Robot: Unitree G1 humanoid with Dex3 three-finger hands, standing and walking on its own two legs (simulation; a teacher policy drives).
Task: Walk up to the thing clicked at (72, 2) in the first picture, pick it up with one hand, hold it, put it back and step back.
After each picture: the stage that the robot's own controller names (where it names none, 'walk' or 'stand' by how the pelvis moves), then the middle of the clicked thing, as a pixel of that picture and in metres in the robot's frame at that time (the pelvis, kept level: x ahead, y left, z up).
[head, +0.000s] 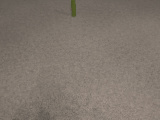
stand; (73, 8) +2.19 +0.13 -0.65
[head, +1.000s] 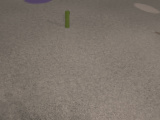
walk; (67, 19) +2.05 +0.16 -0.65
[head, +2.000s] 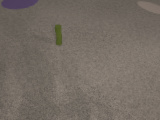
walk; (58, 35) +1.39 +0.19 -0.65
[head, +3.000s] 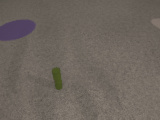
walk; (57, 79) +0.85 +0.20 -0.64
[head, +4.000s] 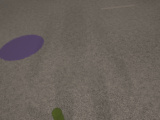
walk; (59, 119) +0.48 +0.24 -0.64
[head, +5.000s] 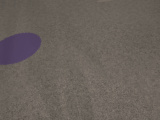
stand; out of the picture +0.35 +0.03 -0.61
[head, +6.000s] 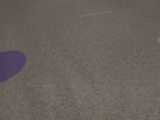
walk; out of the picture +0.32 +0.09 -0.66
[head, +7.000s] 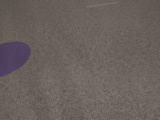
stand; out of the picture +0.26 +0.02 -0.65
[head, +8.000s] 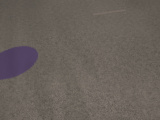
stand; out of the picture +0.29 +0.04 -0.65
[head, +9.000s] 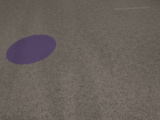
stand; out of the picture +0.32 +0.00 -0.64
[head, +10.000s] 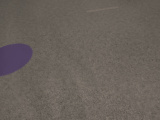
walk; out of the picture +0.33 +0.03 -0.64
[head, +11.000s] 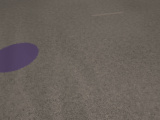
stand; out of the picture +0.41 +0.05 -0.65
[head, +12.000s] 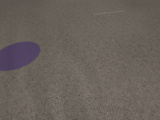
stand; out of the picture +0.42 +0.05 -0.66
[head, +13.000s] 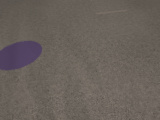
stand; out of the picture +0.41 +0.05 -0.66
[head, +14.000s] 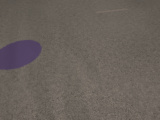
stand; out of the picture +0.40 +0.05 -0.66
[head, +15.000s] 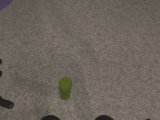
go down; (65, 89) +0.45 +0.06 -0.45
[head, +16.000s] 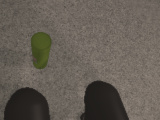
go down; (40, 53) +0.49 +0.10 -0.23
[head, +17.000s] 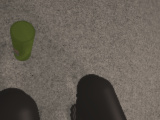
close in; (22, 44) +0.48 +0.12 -0.21
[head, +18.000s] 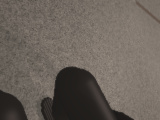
rest palm; out of the picture +0.49 +0.16 -0.20
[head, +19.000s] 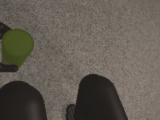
lift; (14, 54) +0.41 +0.17 -0.14
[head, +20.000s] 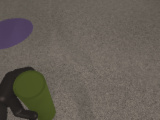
hold; (39, 101) +0.29 +0.14 +0.04
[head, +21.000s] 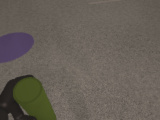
hold; (39, 107) +0.28 +0.14 +0.02
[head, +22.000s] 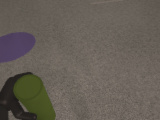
hold; (39, 104) +0.28 +0.15 +0.02
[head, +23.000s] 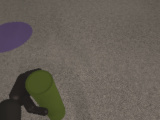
crouch; (49, 100) +0.30 +0.11 +0.00
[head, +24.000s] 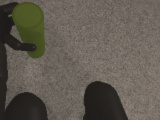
lower; (32, 36) +0.49 +0.10 -0.04
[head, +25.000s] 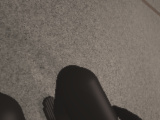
lower; out of the picture +0.46 +0.18 -0.19
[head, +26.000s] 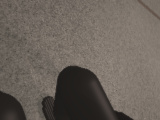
lower; out of the picture +0.46 +0.18 -0.19
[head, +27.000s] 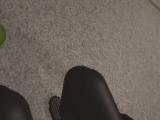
lower; out of the picture +0.44 +0.17 -0.19
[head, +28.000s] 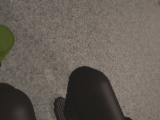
lower; out of the picture +0.43 +0.16 -0.18
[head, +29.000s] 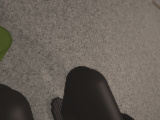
loosen; out of the picture +0.43 +0.16 -0.18
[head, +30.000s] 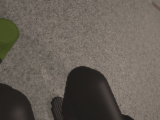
hold; out of the picture +0.44 +0.15 -0.18
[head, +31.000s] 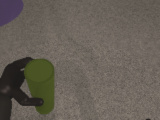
hold; (42, 91) +0.32 +0.13 +0.00
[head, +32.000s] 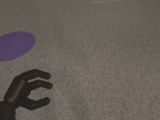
crouch; out of the picture +0.32 +0.15 -0.57
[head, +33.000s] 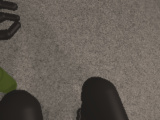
crouch; (1, 81) +0.38 +0.21 -0.22
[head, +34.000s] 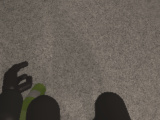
stand; (32, 101) +0.31 +0.20 -0.34
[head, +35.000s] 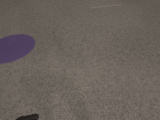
stand; out of the picture +0.16 +0.18 -0.67
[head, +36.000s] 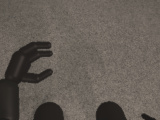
lower; out of the picture +0.20 +0.20 -0.46
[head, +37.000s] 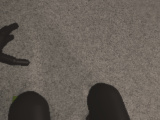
stand; out of the picture +0.22 +0.23 -0.34
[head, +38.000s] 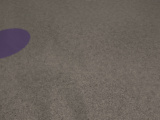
lower; out of the picture +0.17 +0.21 -0.66
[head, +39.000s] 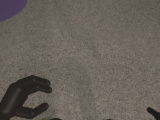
crouch; out of the picture +0.20 +0.22 -0.55
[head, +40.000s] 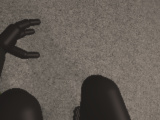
rise; out of the picture +0.22 +0.26 -0.29
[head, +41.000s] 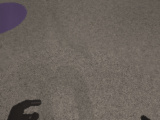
hold; out of the picture +0.21 +0.24 -0.59
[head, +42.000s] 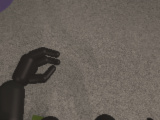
lower; out of the picture +0.21 +0.24 -0.54
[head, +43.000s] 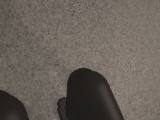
lower; out of the picture +0.21 +0.28 -0.28
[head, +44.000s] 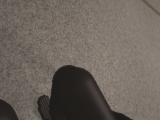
lower; out of the picture +0.20 +0.29 -0.29
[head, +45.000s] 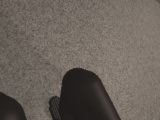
stand; out of the picture +0.20 +0.29 -0.30
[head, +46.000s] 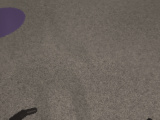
hold; out of the picture +0.22 +0.26 -0.61
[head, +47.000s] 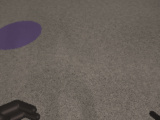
hold; out of the picture +0.22 +0.25 -0.63
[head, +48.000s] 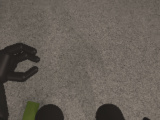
lower; out of the picture +0.23 +0.27 -0.48
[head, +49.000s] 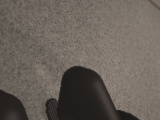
lower; out of the picture +0.21 +0.31 -0.28
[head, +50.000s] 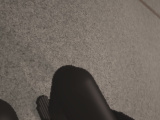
lower; out of the picture +0.20 +0.31 -0.29
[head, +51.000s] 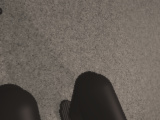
stand; out of the picture +0.21 +0.31 -0.30
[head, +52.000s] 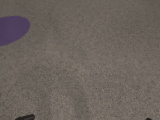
withdraw; out of the picture +0.22 +0.27 -0.64
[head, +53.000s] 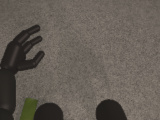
stand; out of the picture +0.25 +0.29 -0.47
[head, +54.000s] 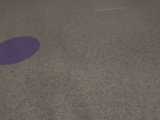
stand; out of the picture +0.20 +0.26 -0.68
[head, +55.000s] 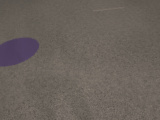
stand; out of the picture +0.20 +0.28 -0.68
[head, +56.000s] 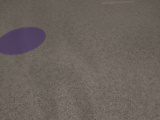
stand; out of the picture +0.20 +0.28 -0.70
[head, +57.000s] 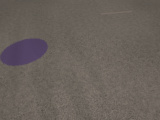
stand; out of the picture +0.21 +0.27 -0.75
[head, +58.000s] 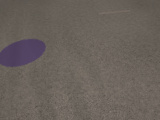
stand; out of the picture +0.20 +0.28 -0.75
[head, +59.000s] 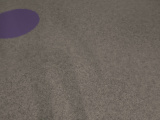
walk; out of the picture +0.25 +0.25 -0.73
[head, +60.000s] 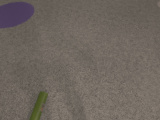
walk; (38, 108) +0.47 +0.32 -0.72
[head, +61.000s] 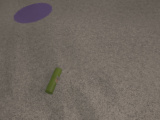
stand; (53, 80) +0.80 +0.34 -0.72
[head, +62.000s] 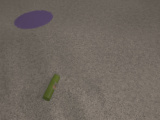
stand; (51, 86) +0.81 +0.29 -0.74
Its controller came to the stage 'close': yes
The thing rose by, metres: 0.64
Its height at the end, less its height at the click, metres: -0.09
